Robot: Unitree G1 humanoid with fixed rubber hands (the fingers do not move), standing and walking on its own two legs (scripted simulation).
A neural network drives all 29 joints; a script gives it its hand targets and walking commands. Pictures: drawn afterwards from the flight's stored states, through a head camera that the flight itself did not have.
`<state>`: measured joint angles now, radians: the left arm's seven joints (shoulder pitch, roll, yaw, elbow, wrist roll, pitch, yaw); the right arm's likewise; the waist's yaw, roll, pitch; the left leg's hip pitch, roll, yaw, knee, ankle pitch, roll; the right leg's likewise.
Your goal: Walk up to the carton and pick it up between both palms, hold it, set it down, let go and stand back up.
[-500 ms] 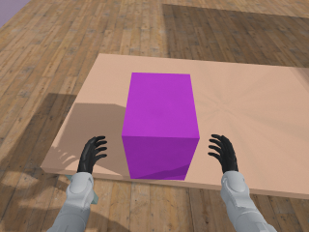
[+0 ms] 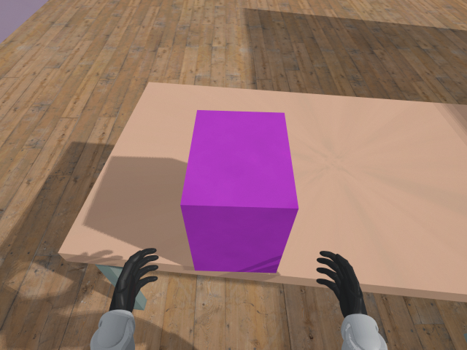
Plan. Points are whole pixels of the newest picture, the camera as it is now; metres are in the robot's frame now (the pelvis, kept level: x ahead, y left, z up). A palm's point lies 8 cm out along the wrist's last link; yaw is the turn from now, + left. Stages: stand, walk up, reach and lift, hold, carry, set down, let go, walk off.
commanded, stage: set down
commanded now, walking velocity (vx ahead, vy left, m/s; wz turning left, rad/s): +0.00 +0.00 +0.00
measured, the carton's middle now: (238, 194) +0.44 +0.01 -0.05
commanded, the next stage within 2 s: let go in 0.96 s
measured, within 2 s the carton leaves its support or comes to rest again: neither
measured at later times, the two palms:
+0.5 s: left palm (122, 318) +0.19 +0.22 -0.07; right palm (361, 319) +0.18 -0.20 -0.06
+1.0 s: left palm (117, 331) +0.17 +0.22 -0.07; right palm (376, 332) +0.16 -0.22 -0.07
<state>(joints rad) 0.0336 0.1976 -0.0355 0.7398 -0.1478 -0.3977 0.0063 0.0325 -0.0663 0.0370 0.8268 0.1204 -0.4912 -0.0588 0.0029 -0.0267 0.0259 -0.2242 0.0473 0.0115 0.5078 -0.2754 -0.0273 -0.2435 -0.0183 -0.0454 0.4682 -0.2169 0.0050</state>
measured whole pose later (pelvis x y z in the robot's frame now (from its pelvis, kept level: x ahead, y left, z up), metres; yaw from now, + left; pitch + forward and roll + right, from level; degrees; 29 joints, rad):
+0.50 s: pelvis +0.01 +0.00 +0.00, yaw -1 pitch -5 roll -1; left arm 0.15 0.19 0.00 0.61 -0.05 -0.13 0.00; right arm 0.14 -0.09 0.00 0.78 0.05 -0.36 -0.04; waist 0.02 -0.03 0.08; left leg -0.08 0.05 0.03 0.43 -0.27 -0.03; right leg -0.10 -0.01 -0.03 0.40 -0.21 0.00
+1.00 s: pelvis +0.02 +0.00 +0.01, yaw -1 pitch -5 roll -1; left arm 0.22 0.20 0.01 0.51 -0.03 0.05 0.00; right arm 0.20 -0.15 -0.02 0.71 0.02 -0.26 0.00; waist 0.02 -0.01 0.09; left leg -0.06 0.06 0.03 0.41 -0.27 -0.03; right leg -0.09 0.00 -0.03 0.38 -0.20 0.00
